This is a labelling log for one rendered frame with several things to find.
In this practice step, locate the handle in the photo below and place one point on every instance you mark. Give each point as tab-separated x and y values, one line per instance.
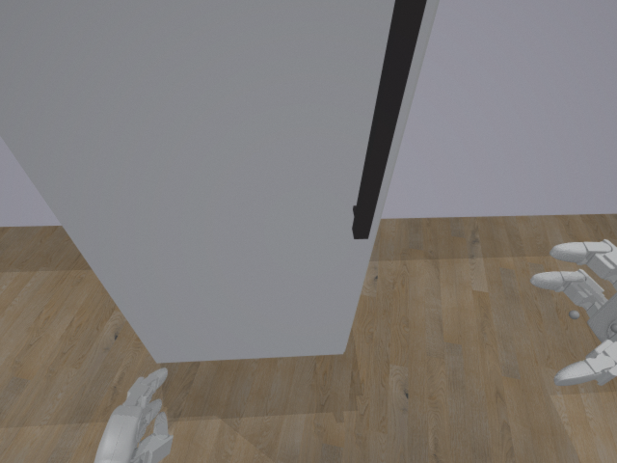
404	28

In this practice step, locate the fridge door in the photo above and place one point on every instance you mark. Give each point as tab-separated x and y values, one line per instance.
204	156

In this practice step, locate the robot right hand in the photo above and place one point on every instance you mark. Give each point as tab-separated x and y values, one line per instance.
601	257

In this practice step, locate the robot left hand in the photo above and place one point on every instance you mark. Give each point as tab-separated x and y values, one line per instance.
128	423

